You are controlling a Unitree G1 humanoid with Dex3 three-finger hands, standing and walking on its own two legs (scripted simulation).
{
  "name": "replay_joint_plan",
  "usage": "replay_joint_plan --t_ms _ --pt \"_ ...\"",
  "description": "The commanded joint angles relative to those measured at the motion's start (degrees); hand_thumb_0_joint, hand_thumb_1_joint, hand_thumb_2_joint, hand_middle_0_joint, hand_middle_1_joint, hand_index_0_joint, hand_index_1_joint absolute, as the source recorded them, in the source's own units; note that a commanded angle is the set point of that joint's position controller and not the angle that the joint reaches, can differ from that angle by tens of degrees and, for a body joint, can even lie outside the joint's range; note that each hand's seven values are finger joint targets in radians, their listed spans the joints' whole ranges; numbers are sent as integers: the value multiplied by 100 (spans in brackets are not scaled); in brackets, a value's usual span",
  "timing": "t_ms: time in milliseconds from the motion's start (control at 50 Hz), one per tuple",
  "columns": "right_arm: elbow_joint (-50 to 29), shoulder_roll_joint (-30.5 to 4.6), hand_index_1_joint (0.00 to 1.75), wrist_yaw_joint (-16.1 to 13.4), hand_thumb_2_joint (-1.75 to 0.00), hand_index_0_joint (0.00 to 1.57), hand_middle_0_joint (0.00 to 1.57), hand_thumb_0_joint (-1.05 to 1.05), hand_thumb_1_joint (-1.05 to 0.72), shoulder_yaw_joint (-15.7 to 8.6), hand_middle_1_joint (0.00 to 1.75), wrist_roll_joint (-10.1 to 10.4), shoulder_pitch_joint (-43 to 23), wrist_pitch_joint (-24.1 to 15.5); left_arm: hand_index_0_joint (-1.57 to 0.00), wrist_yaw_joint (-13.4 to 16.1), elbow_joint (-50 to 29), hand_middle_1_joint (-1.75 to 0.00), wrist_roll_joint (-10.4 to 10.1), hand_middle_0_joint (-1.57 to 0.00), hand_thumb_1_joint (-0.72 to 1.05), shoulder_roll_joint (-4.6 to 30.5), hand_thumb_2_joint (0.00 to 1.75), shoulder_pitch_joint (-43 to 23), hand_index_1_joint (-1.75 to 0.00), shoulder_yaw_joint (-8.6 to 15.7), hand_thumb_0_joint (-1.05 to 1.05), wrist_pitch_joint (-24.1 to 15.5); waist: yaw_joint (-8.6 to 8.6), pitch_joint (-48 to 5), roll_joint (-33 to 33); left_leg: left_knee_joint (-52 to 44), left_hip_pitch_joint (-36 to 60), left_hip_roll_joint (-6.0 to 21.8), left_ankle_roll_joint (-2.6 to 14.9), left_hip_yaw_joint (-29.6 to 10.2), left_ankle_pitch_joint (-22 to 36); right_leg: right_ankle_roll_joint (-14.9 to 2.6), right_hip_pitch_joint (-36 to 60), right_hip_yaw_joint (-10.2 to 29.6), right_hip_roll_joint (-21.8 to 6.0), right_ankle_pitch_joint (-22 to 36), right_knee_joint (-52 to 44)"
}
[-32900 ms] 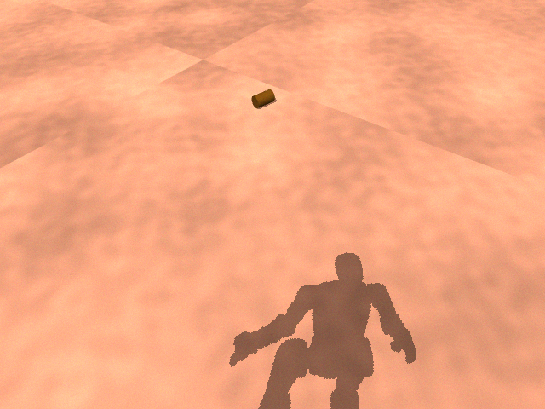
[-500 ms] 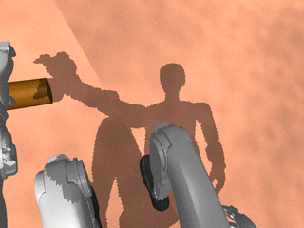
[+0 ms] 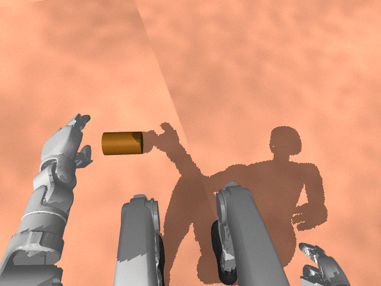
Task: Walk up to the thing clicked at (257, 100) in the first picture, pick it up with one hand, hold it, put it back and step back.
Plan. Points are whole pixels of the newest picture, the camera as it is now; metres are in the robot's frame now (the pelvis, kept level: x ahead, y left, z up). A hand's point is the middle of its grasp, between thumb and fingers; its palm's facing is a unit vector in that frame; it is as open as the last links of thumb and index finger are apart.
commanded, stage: home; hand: left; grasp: from above
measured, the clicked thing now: (123, 143) +0.54 +0.21 -0.42
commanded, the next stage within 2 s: none
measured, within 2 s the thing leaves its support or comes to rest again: neither
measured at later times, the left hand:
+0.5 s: hand (59, 209) +0.27 +0.18 +0.09, palm faces +0.04 -0.95 -0.30, open 7.4 cm
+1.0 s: hand out of the picture +0.22 +0.19 +0.21, palm faces +0.14 -0.97 -0.20, open 7.4 cm
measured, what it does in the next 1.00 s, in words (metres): rises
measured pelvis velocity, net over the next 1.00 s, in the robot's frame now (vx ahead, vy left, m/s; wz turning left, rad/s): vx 0.08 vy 0.00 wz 0.08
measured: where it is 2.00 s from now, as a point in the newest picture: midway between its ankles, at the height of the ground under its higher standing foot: (190, 271)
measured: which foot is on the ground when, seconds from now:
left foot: down 0.00-1.00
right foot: down 0.00-1.00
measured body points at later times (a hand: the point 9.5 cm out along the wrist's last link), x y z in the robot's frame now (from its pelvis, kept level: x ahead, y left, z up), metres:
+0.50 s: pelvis +0.04 -0.01 +0.18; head +0.12 +0.01 +0.63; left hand +0.27 +0.23 +0.11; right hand +0.22 -0.24 +0.09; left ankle +0.07 +0.11 -0.43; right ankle +0.10 -0.13 -0.43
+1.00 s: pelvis +0.08 +0.00 +0.25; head +0.09 +0.00 +0.70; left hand +0.21 +0.24 +0.22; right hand +0.27 -0.23 +0.20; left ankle +0.07 +0.11 -0.43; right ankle +0.10 -0.13 -0.43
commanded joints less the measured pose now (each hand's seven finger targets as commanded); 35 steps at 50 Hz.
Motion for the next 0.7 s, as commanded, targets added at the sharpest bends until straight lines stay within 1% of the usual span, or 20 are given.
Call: replay_joint_plan --t_ms 0,60,80,120,140,160,200,220,240,300,360,380,400,420,480,500,600,640,660,680 --pt "-429 -776 30 -261 -90 20 20 0 -90 -370 30 64 403 -301 -20 325 -1307 -30 -557 -20 90 576 90 -741 -30 59 0 60 -185 -2985 615 -2467 3164 60 -22 -169 216 -346 2244 -71 163 356 -1857" --pt "-438 -788 30 -395 -90 20 20 0 -90 -359 30 133 246 -490 -20 421 -1955 -30 -992 -20 90 459 90 -571 -30 32 0 262 -82 -3142 827 -3012 3793 74 -35 -284 26 -300 2679 -39 139 430 -2197" --pt "-454 -739 30 -444 -90 20 20 0 -90 -330 30 149 128 -549 -20 435 -1930 -30 -1143 -20 90 280 90 -317 -30 -75 0 347 -127 -2933 732 -3176 3924 88 -42 -291 -44 -286 2801 -38 155 388 -2374" --pt "-415 -689 30 -541 -90 20 20 0 -90 -282 30 181 -28 -684 -20 492 -2089 -30 -1478 -20 90 147 90 -70 -30 -103 0 454 -171 -2559 612 -3387 4096 78 -33 -258 -79 -274 3008 6 146 335 -2721" --pt "-460 -671 30 -583 -90 20 20 0 -90 -239 30 195 -105 -751 -20 515 -2131 -30 -1660 -20 90 122 90 44 -30 -58 0 486 -166 -2476 454 -3500 4151 53 -13 -312 -193 -264 3150 27 159 255 -2854" --pt "-428 -625 30 -617 -90 20 20 0 -90 -204 30 206 -164 -804 -20 527 -2015 -30 -1795 -20 90 46 90 387 -30 -58 0 551 -142 -2138 403 -3625 4157 54 -8 -284 -181 -258 3240 65 143 240 -3004" --pt "-531 -564 30 -680 -90 20 20 0 -90 -170 30 226 -217 -902 -20 559 -2356 -30 -2103 -20 90 56 90 758 -30 52 0 625 -72 -2218 334 -3840 4502 43 6 -184 59 -258 3746 129 146 349 -3340" --pt "-568 -540 30 -710 -90 20 20 0 -90 -148 30 235 -274 -943 -20 564 -2453 -30 -2258 -20 90 4 90 886 -30 51 0 659 -94 -2193 314 -3952 4633 40 15 -186 104 -250 3903 146 142 375 -3473" --pt "-587 -500 30 -735 -90 20 20 0 -90 -110 30 238 -284 -986 -20 561 -2486 -30 -2395 -20 90 -95 90 1065 -30 33 0 697 -100 -2007 290 -4100 4699 41 16 -166 191 -242 4067 163 134 428 -3622" --pt "-715 -419 30 -834 -90 20 20 0 -90 -44 30 243 -345 -1094 -20 597 -2736 -30 -2770 -20 90 -105 90 1608 -30 236 0 774 8 -1929 192 -4443 5093 17 37 -114 410 -230 4700 197 137 576 -4058" --pt "-784 -320 30 -923 -90 20 20 0 -90 16 30 247 -287 -1146 -20 580 -3009 -30 -3017 -20 90 -328 90 2230 -30 261 0 926 40 -1770 211 -4841 5537 28 22 -86 773 -235 5218 208 145 862 -4476" --pt "-815 -311 30 -955 -90 20 20 0 -90 41 30 258 -271 -1162 -20 568 -3060 -30 -3134 -20 90 -366 90 2445 -30 346 0 989 95 -1765 161 -4985 5736 43 11 -141 820 -229 5363 194 145 917 -4576" --pt "-837 -273 30 -994 -90 20 20 0 -90 59 30 259 -251 -1187 -20 540 -3264 -30 -3223 -20 90 -493 90 2633 -30 269 0 1044 62 -1718 170 -5073 5840 36 13 -96 978 -223 5576 182 161 1048 -4721" --pt "-896 -268 30 -1036 -90 20 20 0 -90 90 30 279 -220 -1209 -20 538 -3372 -30 -3335 -20 90 -485 90 2776 -30 407 0 1105 113 -1745 97 -5190 6002 34 10 -112 1035 -222 5778 192 151 1088 -4852" --pt "-931 -199 30 -1149 -90 20 20 0 -90 145 30 276 -114 -1291 -20 461 -3702 -30 -3584 -20 90 -716 90 3337 -30 368 0 1282 110 -1381 43 -5537 6288 36 7 -65 1260 -208 6243 182 176 1280 -5282" --pt "-956 -197 30 -1179 -90 20 20 0 -90 135 30 273 -75 -1312 -20 448 -3790 -30 -3659 -20 90 -684 90 3508 -30 478 0 1324 127 -1348 23 -5594 6403 28 12 -24 1409 -199 6414 182 180 1407 -5411" --pt "-1135 -124 30 -1318 -90 20 20 0 -90 143 30 240 135 -1442 -20 344 -4532 -30 -3861 -20 90 -858 90 4459 -30 412 0 1507 165 -999 -65 -6070 6993 -12 11 125 1928 -172 7098 119 220 1829 -6034" --pt "-1164 -112 30 -1362 -90 20 20 0 -90 127 30 218 206 -1498 -20 300 -4755 -30 -3865 -20 90 -899 90 4860 -30 383 0 1563 195 -912 -20 -6224 7203 6 -15 114 2237 -190 7224 76 243 2061 -6112" --pt "-1219 -121 30 -1384 -90 20 20 0 -90 118 30 210 215 -1524 -20 289 -4924 -30 -3858 -20 90 -839 90 5002 -30 457 0 1582 243 -876 -14 -6298 7312 11 -20 118 2305 -192 7297 54 261 2099 -6162" --pt "-1231 -113 30 -1396 -90 20 20 0 -90 106 30 200 223 -1556 -20 259 -5058 -30 -3846 -20 90 -858 90 5164 -30 400 0 1596 255 -847 12 -6345 7382 17 -28 119 2437 -200 7358 26 272 2187 -6187"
